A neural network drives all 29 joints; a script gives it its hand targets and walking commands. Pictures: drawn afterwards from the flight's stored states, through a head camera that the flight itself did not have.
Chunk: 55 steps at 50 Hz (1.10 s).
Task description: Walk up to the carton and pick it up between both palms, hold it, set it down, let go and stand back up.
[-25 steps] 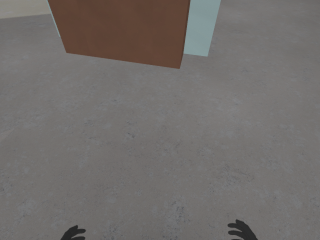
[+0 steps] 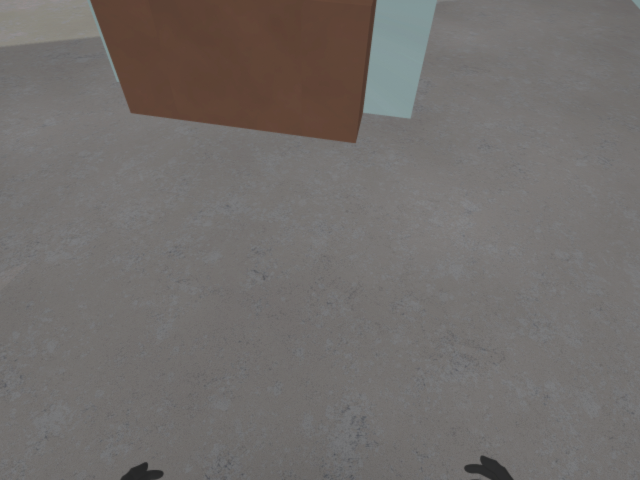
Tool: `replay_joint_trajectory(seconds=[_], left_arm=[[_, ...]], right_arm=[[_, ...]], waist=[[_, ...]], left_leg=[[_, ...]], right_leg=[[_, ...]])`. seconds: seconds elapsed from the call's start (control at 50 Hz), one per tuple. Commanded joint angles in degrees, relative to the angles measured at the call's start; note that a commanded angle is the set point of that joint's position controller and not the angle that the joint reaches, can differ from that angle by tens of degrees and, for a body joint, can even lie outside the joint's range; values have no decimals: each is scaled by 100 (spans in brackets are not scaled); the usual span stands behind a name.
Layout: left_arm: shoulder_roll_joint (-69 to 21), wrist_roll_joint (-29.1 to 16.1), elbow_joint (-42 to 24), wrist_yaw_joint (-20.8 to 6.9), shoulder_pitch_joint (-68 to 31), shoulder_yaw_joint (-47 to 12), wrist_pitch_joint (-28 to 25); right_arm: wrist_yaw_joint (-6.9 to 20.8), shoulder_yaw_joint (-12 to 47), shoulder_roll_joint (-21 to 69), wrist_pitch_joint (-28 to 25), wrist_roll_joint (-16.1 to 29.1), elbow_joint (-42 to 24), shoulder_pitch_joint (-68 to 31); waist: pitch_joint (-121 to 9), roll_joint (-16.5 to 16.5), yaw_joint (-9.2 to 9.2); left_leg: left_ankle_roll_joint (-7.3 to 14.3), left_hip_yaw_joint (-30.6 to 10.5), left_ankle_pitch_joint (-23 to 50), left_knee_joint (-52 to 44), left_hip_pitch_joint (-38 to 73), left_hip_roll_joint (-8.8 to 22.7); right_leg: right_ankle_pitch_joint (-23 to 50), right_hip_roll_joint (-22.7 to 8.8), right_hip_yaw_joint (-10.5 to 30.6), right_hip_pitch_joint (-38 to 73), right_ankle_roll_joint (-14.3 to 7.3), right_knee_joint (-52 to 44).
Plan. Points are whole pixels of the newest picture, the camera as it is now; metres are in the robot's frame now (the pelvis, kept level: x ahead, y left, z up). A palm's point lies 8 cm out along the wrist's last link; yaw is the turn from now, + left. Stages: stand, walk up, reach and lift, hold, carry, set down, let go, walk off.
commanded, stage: stand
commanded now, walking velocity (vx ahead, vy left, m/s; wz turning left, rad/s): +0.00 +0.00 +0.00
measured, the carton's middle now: out of the picture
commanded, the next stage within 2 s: walk up in 1.86 s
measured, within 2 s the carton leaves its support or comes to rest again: neither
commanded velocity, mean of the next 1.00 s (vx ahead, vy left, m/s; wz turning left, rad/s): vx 0.00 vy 0.00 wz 0.00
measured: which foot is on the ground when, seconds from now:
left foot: down 0.00-1.00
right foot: down 0.00-1.00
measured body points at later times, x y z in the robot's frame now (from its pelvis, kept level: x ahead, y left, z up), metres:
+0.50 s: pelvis -0.01 +0.00 +0.00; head +0.01 +0.00 +0.45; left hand +0.11 +0.25 -0.10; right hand +0.10 -0.25 -0.11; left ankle +0.01 +0.13 -0.73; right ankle +0.01 -0.12 -0.73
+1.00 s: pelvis -0.01 +0.00 +0.00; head +0.01 +0.00 +0.45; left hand +0.10 +0.25 -0.11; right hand +0.09 -0.25 -0.11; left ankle +0.01 +0.13 -0.73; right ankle +0.01 -0.12 -0.73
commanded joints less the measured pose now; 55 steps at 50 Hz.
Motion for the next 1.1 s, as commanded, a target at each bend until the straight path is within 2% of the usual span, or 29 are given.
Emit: replay_joint_trajectory(seconds=[0.0,1.08], left_arm=[[694,-2,-568,38,-84,226,-152],[824,-35,-192,69,169,160,-119]], right_arm=[[-35,-244,-702,-166,4,-582,-74],[-61,-187,-822,-147,48,-215,243]], waist=[[-374,0,6],[-266,-2,-4]], left_leg=[[223,-411,615,-590,116,386],[238,-413,515,-847,193,442]], right_leg=[[668,-431,530,5,-179,-699],[623,-441,641,3,-177,-919]])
